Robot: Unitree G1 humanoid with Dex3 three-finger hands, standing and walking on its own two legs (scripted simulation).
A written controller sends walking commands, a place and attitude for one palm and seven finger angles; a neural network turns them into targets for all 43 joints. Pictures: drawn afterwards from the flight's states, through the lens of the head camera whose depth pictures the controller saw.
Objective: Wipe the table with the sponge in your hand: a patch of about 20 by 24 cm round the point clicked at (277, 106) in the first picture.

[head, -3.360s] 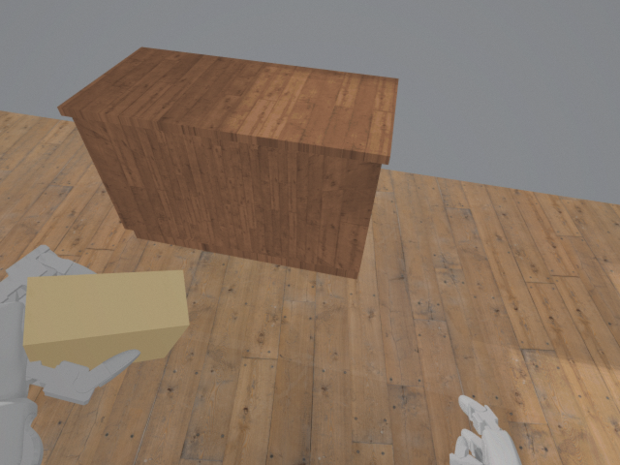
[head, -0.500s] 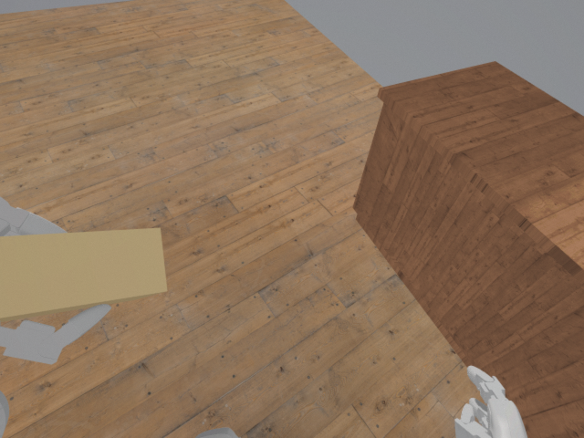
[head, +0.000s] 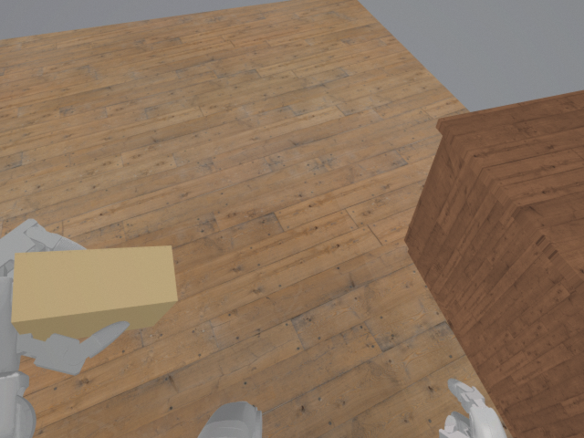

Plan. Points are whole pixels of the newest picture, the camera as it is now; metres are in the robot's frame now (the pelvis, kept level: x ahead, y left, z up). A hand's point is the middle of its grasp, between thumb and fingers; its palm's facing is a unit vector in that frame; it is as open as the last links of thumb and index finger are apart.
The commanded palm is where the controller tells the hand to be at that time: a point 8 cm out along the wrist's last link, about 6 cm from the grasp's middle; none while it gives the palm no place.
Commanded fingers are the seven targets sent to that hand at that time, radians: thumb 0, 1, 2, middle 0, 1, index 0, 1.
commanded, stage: walk to a spot facing it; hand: left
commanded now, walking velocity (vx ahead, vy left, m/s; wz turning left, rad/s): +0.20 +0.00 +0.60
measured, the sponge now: (120, 294) +0.23 +0.19 +0.15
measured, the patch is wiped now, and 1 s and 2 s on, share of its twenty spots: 0.00 0.00 0.00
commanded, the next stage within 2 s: turn to face it in 0.12 s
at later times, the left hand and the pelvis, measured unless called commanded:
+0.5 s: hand (59, 264) +0.24 +0.24 +0.19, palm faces +0.54 -0.71 -0.45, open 9.8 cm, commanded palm +0.21 +0.27 +0.18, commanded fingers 0.00 0.10 1.30 -1.20 -1.60 -1.20 -1.60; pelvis +0.07 -0.03 -0.01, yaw +4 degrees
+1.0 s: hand (155, 237) +0.28 +0.16 +0.18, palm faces +0.27 -0.87 -0.42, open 9.9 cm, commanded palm +0.24 +0.20 +0.18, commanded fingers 0.00 0.10 1.30 -1.20 -1.60 -1.20 -1.60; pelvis +0.03 -0.04 +0.00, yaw -12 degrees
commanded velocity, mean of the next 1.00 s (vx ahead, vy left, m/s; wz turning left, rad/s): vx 0.02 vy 0.00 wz -0.37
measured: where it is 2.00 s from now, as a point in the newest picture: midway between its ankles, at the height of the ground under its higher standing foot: outside the picture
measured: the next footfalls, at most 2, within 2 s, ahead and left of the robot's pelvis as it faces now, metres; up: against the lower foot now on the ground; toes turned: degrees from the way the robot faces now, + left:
left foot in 0.18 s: +0.15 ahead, +0.14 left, +0.00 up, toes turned +14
right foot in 0.50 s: +0.16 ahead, -0.12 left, +0.00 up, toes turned -3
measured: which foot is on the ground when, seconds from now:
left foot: up 0.00-0.16, down 0.18-0.52, up 0.54-0.86, down 0.88-1.00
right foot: down 0.00-0.18, up 0.20-0.48, down 0.50-0.90, up 0.92-1.00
